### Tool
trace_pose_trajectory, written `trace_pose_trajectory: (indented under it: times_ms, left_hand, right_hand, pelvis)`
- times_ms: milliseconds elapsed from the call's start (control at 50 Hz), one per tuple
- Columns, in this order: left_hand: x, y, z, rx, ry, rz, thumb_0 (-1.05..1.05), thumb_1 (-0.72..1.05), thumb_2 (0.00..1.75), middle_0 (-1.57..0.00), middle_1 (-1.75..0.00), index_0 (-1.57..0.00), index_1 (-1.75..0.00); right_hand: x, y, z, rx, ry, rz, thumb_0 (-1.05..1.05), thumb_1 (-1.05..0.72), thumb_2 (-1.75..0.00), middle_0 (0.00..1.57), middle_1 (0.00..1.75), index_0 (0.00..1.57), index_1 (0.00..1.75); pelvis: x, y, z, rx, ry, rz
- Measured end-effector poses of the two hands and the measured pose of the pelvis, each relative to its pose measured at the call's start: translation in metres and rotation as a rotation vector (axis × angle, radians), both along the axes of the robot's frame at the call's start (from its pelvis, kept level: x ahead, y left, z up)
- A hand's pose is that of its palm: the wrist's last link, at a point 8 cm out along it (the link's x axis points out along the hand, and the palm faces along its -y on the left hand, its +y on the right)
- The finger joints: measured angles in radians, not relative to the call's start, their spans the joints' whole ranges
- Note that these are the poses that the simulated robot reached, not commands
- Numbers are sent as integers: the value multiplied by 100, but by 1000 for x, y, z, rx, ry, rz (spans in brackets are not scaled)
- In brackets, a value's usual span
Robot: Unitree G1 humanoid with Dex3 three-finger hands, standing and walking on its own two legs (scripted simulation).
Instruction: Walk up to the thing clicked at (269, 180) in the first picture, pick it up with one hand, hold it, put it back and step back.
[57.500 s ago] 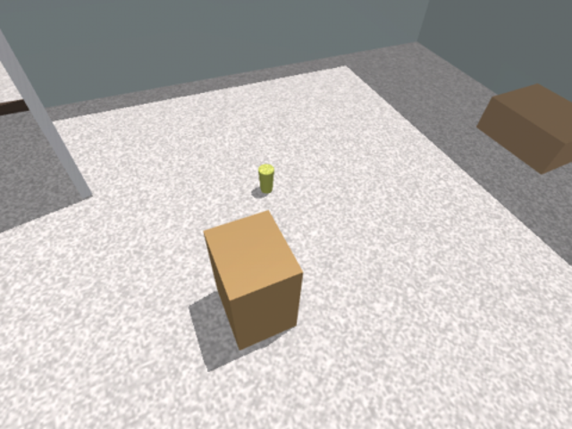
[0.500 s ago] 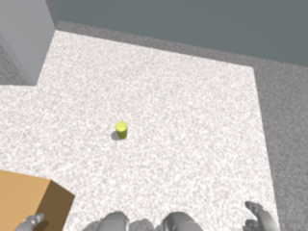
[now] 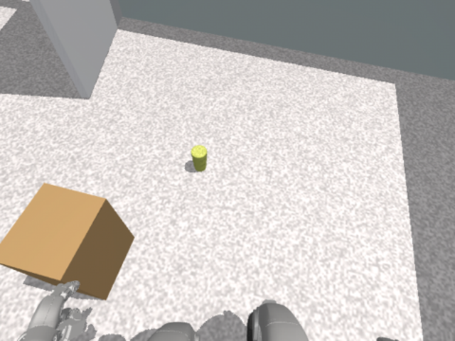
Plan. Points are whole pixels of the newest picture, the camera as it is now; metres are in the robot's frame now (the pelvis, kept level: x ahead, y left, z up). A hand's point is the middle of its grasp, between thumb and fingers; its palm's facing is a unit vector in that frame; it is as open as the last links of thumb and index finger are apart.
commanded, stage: step back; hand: left
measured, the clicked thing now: (199, 159) +0.90 +0.14 -0.68
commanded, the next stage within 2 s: stand in 1.48 s
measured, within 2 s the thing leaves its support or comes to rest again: neither
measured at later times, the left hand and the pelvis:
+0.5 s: hand out of the picture -0.11 +0.24 -0.12, palm faces -0.05 -0.90 -0.43, open 7.4 cm; pelvis -0.17 -0.03 +0.01, yaw -4 degrees
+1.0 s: hand out of the picture -0.12 +0.23 -0.13, palm faces +0.02 -0.92 -0.40, open 7.4 cm; pelvis -0.18 -0.05 +0.01, yaw +0 degrees
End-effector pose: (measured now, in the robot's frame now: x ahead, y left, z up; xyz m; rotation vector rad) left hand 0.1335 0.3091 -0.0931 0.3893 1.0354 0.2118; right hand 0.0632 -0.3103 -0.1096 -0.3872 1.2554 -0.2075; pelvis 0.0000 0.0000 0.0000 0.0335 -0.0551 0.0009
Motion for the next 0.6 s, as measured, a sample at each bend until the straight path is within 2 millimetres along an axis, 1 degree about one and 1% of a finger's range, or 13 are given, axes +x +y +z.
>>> trace_pose_trajectory:
  times_ms: [40,100,200,260,320,360,400,460,520,560,600]
  left_hand:
    - [-15,0,-3,-13,18,10,1,90,90,-21,-30,-20,-30]
    - [-40,-1,-3,-31,42,26,1,91,90,-21,-30,-20,-30]
    - [-92,-6,-6,-38,94,19,1,91,90,-21,-30,-20,-30]
    - [-125,-11,-9,-26,140,3,1,91,90,-21,-30,-20,-30]
    - [-159,-19,-12,-7,164,-8,1,91,90,-21,-30,-20,-30]
    - [-185,-26,-10,0,180,-2,1,91,90,-21,-30,-20,-30]
    - [-209,-30,-4,2,191,11,1,91,90,-21,-30,-20,-30]
    - [-238,-32,8,16,199,39,1,90,90,-21,-31,-20,-30]
    - [-254,-28,15,30,180,54,1,90,90,-21,-31,-20,-30]
    - [-261,-24,17,36,153,63,1,90,90,-21,-31,-20,-30]
    - [-266,-18,18,36,126,76,1,90,90,-21,-31,-20,-30]
  right_hand:
    - [-13,5,6,6,-11,7,1,-90,-90,21,30,20,30]
    - [-28,6,17,-4,-35,11,1,-90,-90,21,30,20,30]
    - [-39,-2,29,-22,-111,19,1,-90,-90,21,30,20,30]
    - [-49,-11,29,-20,-166,27,1,-90,-90,21,30,20,30]
    - [-65,-25,20,-9,-204,20,0,-90,-90,21,30,20,30]
    - [-80,-34,14,-3,-209,1,0,-90,-90,21,30,20,30]
    - [-99,-38,12,4,-188,-20,0,-90,-90,21,30,20,30]
    - [-128,-40,10,20,-151,-33,0,-90,-90,20,30,20,30]
    - [-159,-41,5,30,-98,-27,0,-90,-90,20,30,20,30]
    - [-177,-39,2,34,-51,-17,0,-90,-90,20,30,20,30]
    - [-192,-36,-1,37,-7,-5,1,-90,-90,20,30,20,30]
  pelvis:
    - [-14,2,3,-21,-4,0]
    - [-33,0,10,-40,2,-7]
    - [-68,-5,13,-49,15,-45]
    - [-93,-12,10,-45,19,-70]
    - [-119,-22,2,-35,22,-98]
    - [-135,-26,0,-61,8,-91]
    - [-146,-30,4,-32,8,-95]
    - [-160,-32,11,-8,7,-84]
    - [-172,-33,13,-5,9,-61]
    - [-178,-32,13,-9,9,-39]
    - [-183,-31,12,-14,9,-15]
